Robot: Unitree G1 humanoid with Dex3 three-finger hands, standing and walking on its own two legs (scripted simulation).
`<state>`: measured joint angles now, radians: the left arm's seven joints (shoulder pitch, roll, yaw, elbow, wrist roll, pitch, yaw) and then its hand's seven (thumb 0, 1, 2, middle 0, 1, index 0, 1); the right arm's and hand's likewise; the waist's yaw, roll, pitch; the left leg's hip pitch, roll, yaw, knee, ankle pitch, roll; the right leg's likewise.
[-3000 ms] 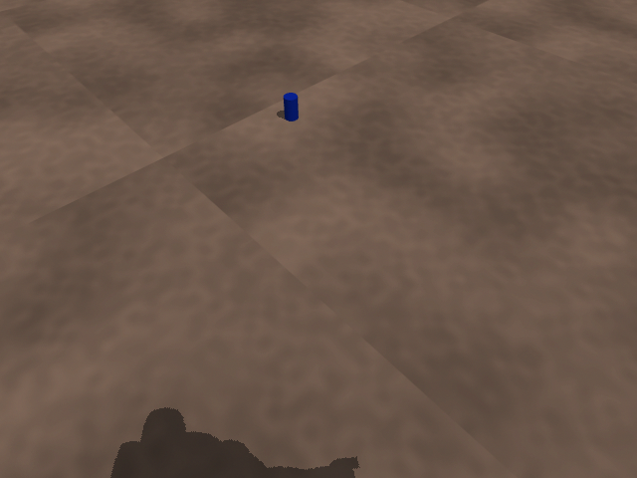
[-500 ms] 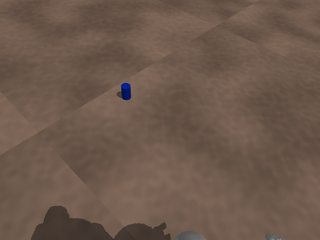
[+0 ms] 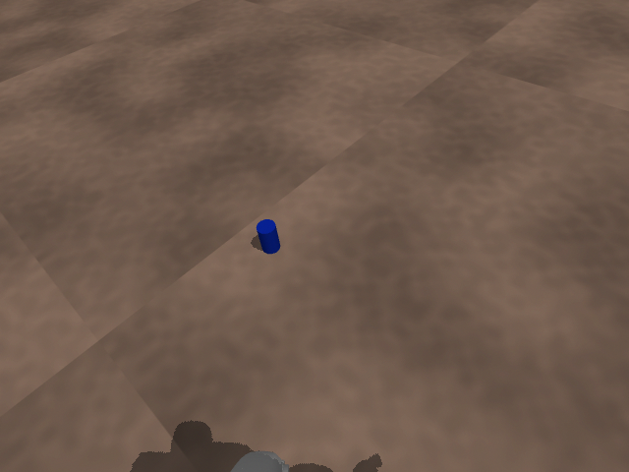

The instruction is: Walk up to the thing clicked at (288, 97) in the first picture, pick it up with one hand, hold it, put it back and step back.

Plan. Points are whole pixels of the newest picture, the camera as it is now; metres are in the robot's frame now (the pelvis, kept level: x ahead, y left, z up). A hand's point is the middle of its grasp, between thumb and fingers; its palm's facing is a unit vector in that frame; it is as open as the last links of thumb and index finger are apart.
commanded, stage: walk up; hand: left
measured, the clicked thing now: (268, 236) +1.07 +0.28 -0.71
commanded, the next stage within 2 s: none
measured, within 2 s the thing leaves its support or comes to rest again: neither
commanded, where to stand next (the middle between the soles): +0.73 +0.04 m, yaw +3 degrees
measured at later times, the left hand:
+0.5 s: hand (131, 413) +0.24 +0.33 -0.16, palm faces +0.01 -0.95 -0.32, open 7.4 cm
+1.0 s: hand (181, 302) +0.41 +0.27 -0.12, palm faces +0.04 -0.91 -0.41, open 7.4 cm
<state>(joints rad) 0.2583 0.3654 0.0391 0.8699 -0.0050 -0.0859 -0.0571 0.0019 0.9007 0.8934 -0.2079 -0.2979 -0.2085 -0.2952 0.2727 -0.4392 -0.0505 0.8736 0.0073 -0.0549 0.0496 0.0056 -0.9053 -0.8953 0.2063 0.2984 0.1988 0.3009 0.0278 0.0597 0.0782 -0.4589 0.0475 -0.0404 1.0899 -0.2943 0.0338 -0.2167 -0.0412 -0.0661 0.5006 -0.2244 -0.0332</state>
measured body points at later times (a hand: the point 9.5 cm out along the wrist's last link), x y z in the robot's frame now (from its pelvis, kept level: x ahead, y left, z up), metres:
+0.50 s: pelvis +0.20 +0.05 +0.00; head +0.22 +0.08 +0.44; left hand +0.24 +0.38 -0.13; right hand +0.29 -0.26 -0.09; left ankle +0.23 +0.16 -0.74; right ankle +0.22 -0.11 -0.67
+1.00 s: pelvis +0.37 +0.00 +0.00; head +0.39 -0.04 +0.45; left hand +0.41 +0.32 -0.09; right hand +0.46 -0.31 -0.13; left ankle +0.40 +0.16 -0.68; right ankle +0.40 -0.11 -0.74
